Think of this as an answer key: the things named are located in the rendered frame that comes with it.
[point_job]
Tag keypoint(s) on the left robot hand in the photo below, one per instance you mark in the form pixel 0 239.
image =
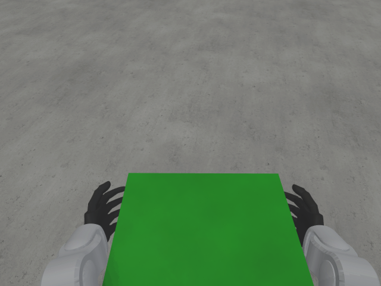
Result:
pixel 98 208

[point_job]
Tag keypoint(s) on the right robot hand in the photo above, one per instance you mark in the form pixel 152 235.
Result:
pixel 307 211

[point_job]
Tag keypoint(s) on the robot left forearm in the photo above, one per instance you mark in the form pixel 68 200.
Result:
pixel 80 260

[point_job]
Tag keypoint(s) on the carton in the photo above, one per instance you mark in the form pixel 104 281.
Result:
pixel 205 229

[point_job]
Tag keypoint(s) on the robot right forearm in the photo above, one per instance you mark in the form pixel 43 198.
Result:
pixel 333 261

